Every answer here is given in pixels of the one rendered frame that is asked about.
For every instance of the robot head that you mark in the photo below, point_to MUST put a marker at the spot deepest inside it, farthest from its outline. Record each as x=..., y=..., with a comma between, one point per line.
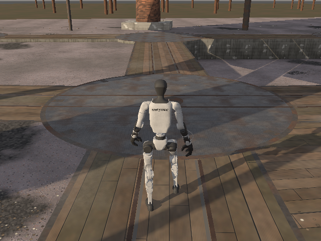
x=160, y=87

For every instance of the right robot hand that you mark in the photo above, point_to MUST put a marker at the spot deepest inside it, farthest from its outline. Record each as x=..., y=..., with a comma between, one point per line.
x=189, y=150

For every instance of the robot left forearm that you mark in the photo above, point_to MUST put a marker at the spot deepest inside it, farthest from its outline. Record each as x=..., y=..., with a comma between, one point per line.
x=135, y=131

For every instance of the robot right upper arm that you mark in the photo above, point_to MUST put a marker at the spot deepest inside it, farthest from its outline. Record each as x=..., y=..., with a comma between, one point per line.
x=179, y=116

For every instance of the robot left upper arm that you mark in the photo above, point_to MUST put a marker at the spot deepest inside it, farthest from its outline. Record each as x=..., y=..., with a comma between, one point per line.
x=144, y=106

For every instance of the right robot foot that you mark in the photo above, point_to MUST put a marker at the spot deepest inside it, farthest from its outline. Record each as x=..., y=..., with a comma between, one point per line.
x=176, y=189

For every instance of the robot right forearm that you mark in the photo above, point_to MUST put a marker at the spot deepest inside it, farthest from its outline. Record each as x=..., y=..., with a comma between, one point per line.
x=185, y=135

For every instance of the left robot hand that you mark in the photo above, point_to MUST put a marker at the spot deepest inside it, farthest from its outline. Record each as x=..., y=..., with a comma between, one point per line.
x=135, y=139

